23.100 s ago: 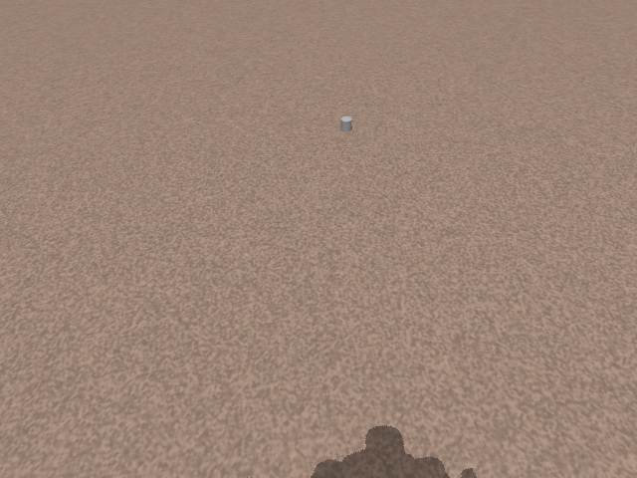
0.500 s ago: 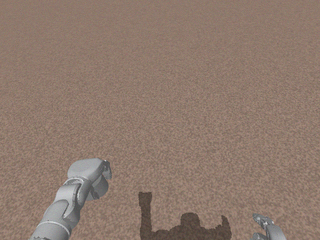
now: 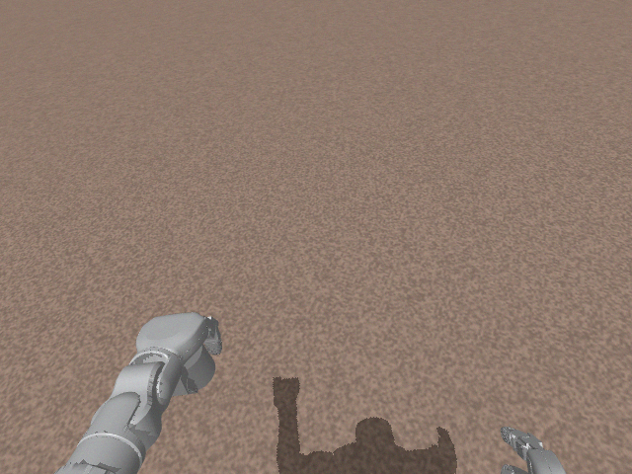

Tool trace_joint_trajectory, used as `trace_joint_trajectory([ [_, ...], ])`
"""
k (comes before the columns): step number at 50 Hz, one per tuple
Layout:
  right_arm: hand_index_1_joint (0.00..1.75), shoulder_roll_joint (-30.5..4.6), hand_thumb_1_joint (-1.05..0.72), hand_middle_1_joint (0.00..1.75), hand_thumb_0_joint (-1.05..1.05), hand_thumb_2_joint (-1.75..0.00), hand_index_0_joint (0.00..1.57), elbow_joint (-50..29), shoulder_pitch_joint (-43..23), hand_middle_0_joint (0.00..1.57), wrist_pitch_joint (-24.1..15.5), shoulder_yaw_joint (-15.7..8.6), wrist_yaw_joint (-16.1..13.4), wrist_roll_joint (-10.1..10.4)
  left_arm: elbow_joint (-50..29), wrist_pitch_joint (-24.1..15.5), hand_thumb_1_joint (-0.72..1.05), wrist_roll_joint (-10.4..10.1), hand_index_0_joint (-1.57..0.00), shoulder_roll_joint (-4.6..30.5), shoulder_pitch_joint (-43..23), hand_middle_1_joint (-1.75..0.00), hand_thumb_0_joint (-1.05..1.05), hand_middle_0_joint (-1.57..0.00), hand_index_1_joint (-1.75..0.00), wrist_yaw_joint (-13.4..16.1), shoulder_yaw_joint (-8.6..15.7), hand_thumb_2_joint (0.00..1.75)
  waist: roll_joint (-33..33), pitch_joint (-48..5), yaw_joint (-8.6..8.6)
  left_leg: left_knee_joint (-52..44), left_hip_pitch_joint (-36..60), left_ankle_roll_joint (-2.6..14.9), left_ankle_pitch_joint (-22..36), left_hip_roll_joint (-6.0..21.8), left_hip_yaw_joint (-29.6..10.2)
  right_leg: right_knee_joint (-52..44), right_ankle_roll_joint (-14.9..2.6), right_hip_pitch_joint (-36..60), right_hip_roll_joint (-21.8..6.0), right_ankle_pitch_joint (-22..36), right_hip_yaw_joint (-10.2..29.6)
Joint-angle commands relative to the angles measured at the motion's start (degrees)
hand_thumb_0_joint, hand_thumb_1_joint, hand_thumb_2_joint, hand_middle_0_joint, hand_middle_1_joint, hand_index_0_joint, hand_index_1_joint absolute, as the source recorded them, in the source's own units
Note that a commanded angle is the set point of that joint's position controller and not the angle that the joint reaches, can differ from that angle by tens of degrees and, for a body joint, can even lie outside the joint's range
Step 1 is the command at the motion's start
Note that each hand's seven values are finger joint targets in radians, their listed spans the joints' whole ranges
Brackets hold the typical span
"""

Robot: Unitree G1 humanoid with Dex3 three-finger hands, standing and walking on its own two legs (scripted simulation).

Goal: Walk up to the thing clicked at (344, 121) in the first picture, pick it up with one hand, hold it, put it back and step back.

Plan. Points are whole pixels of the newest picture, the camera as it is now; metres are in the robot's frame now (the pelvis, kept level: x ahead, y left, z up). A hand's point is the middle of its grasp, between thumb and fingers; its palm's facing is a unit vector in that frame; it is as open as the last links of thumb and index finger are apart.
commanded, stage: crouch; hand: left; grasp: from above
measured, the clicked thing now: (189, 362) +0.32 +0.23 -0.07
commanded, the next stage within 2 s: lower in 1.92 s
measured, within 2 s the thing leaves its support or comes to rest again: neither
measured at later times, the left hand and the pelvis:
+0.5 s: hand (222, 383) +0.35 +0.22 -0.24, palm faces -0.40 +0.06 -0.91, open 7.7 cm; pelvis -0.05 +0.01 -0.13, yaw +0 degrees
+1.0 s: hand (253, 398) +0.40 +0.21 -0.46, palm faces -0.43 +0.00 -0.90, open 7.6 cm; pelvis -0.07 +0.00 -0.31, yaw -2 degrees
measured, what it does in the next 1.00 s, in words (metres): lowers itself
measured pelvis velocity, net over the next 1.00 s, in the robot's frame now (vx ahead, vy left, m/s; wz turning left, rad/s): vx -0.07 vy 0.00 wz -0.04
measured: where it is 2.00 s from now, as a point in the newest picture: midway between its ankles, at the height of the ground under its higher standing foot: outside the picture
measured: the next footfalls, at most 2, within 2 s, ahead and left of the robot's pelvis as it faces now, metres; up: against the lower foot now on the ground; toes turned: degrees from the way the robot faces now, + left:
none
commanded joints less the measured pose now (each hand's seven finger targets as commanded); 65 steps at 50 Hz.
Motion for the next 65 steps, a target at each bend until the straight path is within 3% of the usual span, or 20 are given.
trace_joint_trajectory([
  [1, 0.3, -7.31, -0.9, 0.3, 0.0, -0.9, 0.2, -6.79, -2.96, 0.2, -2.61, -2.87, -0.2, -0.32, -5.03, -1.25, 0.61, 1.01, -0.95, 9.42, -18.06, -0.78, 0.0, -0.9, -0.72, 4.47, 4.94, 0.63, -4.18, -11.72, -1.31, -1.63, 7.06, 1.61, 7.96, -2.27, 0.56, -3.89, -1.76, -2.04, 3.08, 8.27, -1.82],
  [4, 0.3, -7.28, -0.9, 0.3, 0.0, -0.9, 0.2, -5.87, -2.36, 0.2, -2.54, -3.03, -0.08, -0.65, 1.3, -2.59, 0.63, 1.95, -0.98, 8.42, -17.57, -0.76, 0.0, -0.92, -0.71, 6.51, 4.27, 0.63, -6.83, -10.07, -2.01, 0.82, 3.26, 1.75, 7.37, -2.54, 0.18, -2.2, -1.56, -4.98, 2.79, 8.02, -2.03],
  [7, 0.3, -7.32, -0.9, 0.3, 0.0, -0.9, 0.2, -4.89, -1.43, 0.2, -2.5, -3.24, 0.27, -1.55, 4.28, -4.39, 0.67, 2.86, -1.02, 8.3, -22.78, -0.77, 0.0, -0.96, -0.71, 9.98, 4.33, 0.63, -5.53, -11.86, -2.99, 6.37, -1.66, 1.52, 4.93, -2.76, 0.18, 2.49, -1.51, -10.67, 2.55, 6.3, -2.07],
  [12, 0.3, -8.24, -0.91, 0.3, 0.0, -0.9, 0.2, -3.03, 2.28, 0.2, -3.1, -4.42, 1.69, -3.36, 11.95, -5.17, 0.69, 7.66, -1.04, 7.08, -29.77, -0.76, 0.0, -0.98, -0.7, 17.54, 4.5, 0.61, -1.69, -20.5, -5.05, 21.73, -13.13, 0.78, 4.04, -1.9, -0.72, 17.57, -2.32, -25.44, 3.04, 5.16, -2.28],
  [15, 0.3, -8.78, -0.91, 0.3, 0.0, -0.9, 0.2, -2.72, 4.05, 0.2, -3.48, -5.06, 2.25, -4.03, 16.56, -4.93, 0.68, 10.2, -1.02, 8.88, -33.64, -0.77, 0.0, -0.96, -0.7, 21.15, 5.92, 0.6, 0.06, -25.66, -5.47, 30.25, -21.89, 0.72, 2.73, -1.84, -0.88, 25.14, -2.44, -33.63, 3.17, 3.72, -2.61],
  [18, 0.3, -9.42, -0.91, 0.3, 0.0, -0.9, 0.2, -1.84, 6.04, 0.2, -4.16, -5.35, 2.22, -4.39, 20.25, -3.78, 0.72, 11.27, -1.06, 9.8, -38.45, -0.76, 0.0, -1.0, -0.69, 23.1, 6.39, 0.6, 1.25, -29.84, -6.73, 35.68, -28.04, 1.09, 0.06, -1.86, -1.39, 30.55, -2.69, -39.57, 3.16, 1.32, -3.03],
  [20, 0.3, -9.5, -0.91, 0.3, 0.0, -0.9, 0.2, -0.88, 6.59, 0.2, -4.88, -5.3, 2.01, -4.99, 22.23, -2.96, 0.72, 10.86, -1.06, 12.5, -41.75, -0.74, 0.0, -1.0, -0.68, 24.26, 8.12, 0.61, 3.24, -32.12, -6.23, 38.98, -32.42, 0.97, -1.8, -1.6, -2.13, 34.46, -2.95, -44.43, 3.32, -0.58, -3.67],
  [22, 0.3, -9.68, -0.91, 0.3, 0.0, -0.9, 0.2, -0.54, 7.53, 0.2, -5.54, -5.54, 1.79, -5.34, 24.8, -2.16, 0.71, 10.66, -1.07, 11.66, -43.42, -0.7, 0.0, -1.02, -0.65, 24.86, 7.91, 0.63, 1.89, -34.56, -7.39, 42.42, -36.85, 1.18, -4.35, -1.41, -2.71, 38.28, -3.16, -48.0, 3.51, -2.51, -4.18],
  [28, 0.3, -10.12, -0.9, 0.3, 0.0, -0.9, 0.2, 0.49, 8.59, 0.2, -7.02, -5.69, 1.47, -6.44, 24.82, -0.65, 0.66, 8.37, -1.03, 12.6, -49.24, -0.66, 0.0, -0.98, -0.61, 24.34, 9.06, 0.55, 5.8, -43.15, -8.58, 49.65, -43.55, 0.77, -10.54, -0.67, -5.33, 48.24, -3.76, -58.5, 3.26, -7.75, -5.18],
  [35, 0.3, -10.73, -0.9, 0.3, 0.0, -0.9, 0.2, 1.44, 9.14, 0.2, -7.94, -4.89, 1.64, -7.17, 30.09, -1.6, 0.61, 8.13, -0.99, 14.84, -53.53, -0.63, 0.0, -0.93, -0.58, 22.84, 10.17, 0.51, 5.56, -42.28, -11.1, 57.45, -54.75, 1.09, -20.4, -0.51, -7.47, 56.93, -4.13, -71.3, 3.21, -15.41, -6.24],
  [38, 0.3, -10.3, -0.9, 0.3, 0.0, -0.9, 0.2, 1.84, 9.86, 0.2, -8.29, -4.05, 2.24, -7.62, 32.29, -2.63, 0.65, 8.86, -1.02, 15.66, -54.87, -0.63, 0.0, -0.96, -0.56, 22.9, 10.51, 0.48, 3.81, -42.73, -12.61, 62.66, -61.12, 1.84, -20.32, -0.8, -6.82, 60.03, -3.83, -74.08, 3.17, -15.43, -6.28],
  [41, 0.3, -10.71, -0.9, 0.3, 0.0, -0.9, 0.2, 1.82, 9.95, 0.2, -8.73, -3.41, 2.86, -7.85, 30.91, -3.79, 0.67, 9.69, -1.04, 19.86, -57.52, -0.64, 0.0, -0.98, -0.58, 23.32, 12.44, 0.54, 7.03, -46.03, -12.12, 65.8, -61.98, 1.64, -20.19, -0.8, -6.99, 63.55, -3.99, -78.11, 3.1, -15.75, -6.54],
  [44, 0.3, -10.72, -0.91, 0.3, 0.0, -0.9, 0.2, 2.4, 10.31, 0.2, -8.89, -2.97, 3.52, -8.45, 31.65, -4.55, 0.65, 11.28, -1.03, 19.71, -58.37, -0.63, 0.0, -0.98, -0.58, 24.24, 12.6, 0.54, 9.74, -47.03, -12.89, 68.48, -62.56, 1.43, -19.26, -0.68, -6.77, 66.33, -4.04, -80.56, 3.08, -14.59, -7.03],
  [45, 0.3, -10.82, -0.91, 0.3, 0.0, -0.9, 0.2, 2.5, 9.95, 0.2, -8.98, -2.84, 3.64, -8.53, 30.28, -4.67, 0.63, 11.59, -1.02, 22.1, -59.98, -0.61, 0.0, -0.96, -0.56, 24.88, 13.6, 0.53, 10.41, -48.43, -12.16, 70.1, -63.52, 1.54, -19.09, -0.67, -5.91, 66.83, -4.07, -80.68, 3.41, -14.53, -6.8],
  [46, 0.3, -10.92, -0.91, 0.3, 0.0, -0.9, 0.2, 2.63, 10.46, 0.2, -9.07, -2.56, 3.88, -8.7, 30.79, -4.55, 0.62, 11.89, -1.01, 22.23, -60.75, -0.62, 0.0, -0.96, -0.57, 25.28, 13.84, 0.55, 11.26, -48.64, -12.87, 70.86, -64.21, 1.48, -18.83, -0.83, -5.74, 67.55, -4.02, -81.01, 3.23, -14.13, -6.78],
  [55, 0.3, -11.37, -0.91, 0.3, 0.0, -0.9, 0.2, 3.77, 10.98, 0.2, -9.7, -2.32, 6.12, -10.18, 32.23, -4.03, 0.64, 11.32, -1.03, 21.44, -62.77, -0.63, 0.0, -1.0, -0.59, 24.89, 13.71, 0.63, 13.14, -49.99, -14.81, 79.47, -67.24, 1.92, -12.79, -0.26, -5.07, 73.82, -3.56, -84.44, 3.68, -8.79, -7.86],
  [60, 0.3, -11.4, -0.91, 0.3, 0.0, -0.9, 0.2, 4.42, 11.78, 0.2, -9.31, -2.46, 7.31, -10.58, 31.04, -4.9, 0.67, 11.08, -1.05, 24.36, -62.64, -0.64, 0.0, -1.01, -0.6, 23.48, 14.99, 0.63, 12.78, -49.02, -14.18, 83.01, -70.32, 2.07, -10.55, 0.04, -4.7, 76.42, -3.24, -83.3, 4.35, -6.45, -7.95],
  [63, 0.3, -11.76, -0.91, 0.3, 0.0, -0.9, 0.2, 4.08, 11.65, 0.2, -8.93, -2.18, 7.99, -10.69, 35.76, -5.18, 0.66, 11.65, -1.03, 23.57, -60.41, -0.64, 0.0, -0.99, -0.59, 22.81, 14.42, 0.59, 10.88, -45.51, -15.06, 84.86, -74.98, 2.35, -12.1, -0.01, -4.3, 77.0, -2.88, -83.49, 4.67, -6.86, -7.79],
  [64, 0.3, -11.93, -0.91, 0.3, 0.0, -0.9, 0.2, 4.51, 11.61, 0.2, -8.77, -2.25, 7.98, -10.68, 31.93, -5.8, 0.66, 11.45, -1.03, 26.37, -62.83, -0.62, 0.0, -0.99, -0.58, 22.99, 15.91, 0.57, 11.34, -46.97, -14.17, 85.18, -75.21, 2.28, -11.94, 0.17, -4.48, 78.05, -3.02, -84.02, 4.82, -6.96, -8.0],
  [65, 0.3, -11.89, -0.91, 0.3, 0.0, -0.9, 0.2, 4.23, 11.85, 0.2, -8.65, -2.1, 8.26, -10.83, 35.26, -5.61, 0.67, 12.21, -1.04, 25.42, -59.97, -0.63, 0.0, -0.99, -0.58, 22.82, 15.61, 0.57, 11.56, -46.42, -14.22, 85.72, -74.36, 2.22, -11.22, 0.13, -4.61, 78.69, -3.04, -84.76, 4.74, -6.72, -8.16],
])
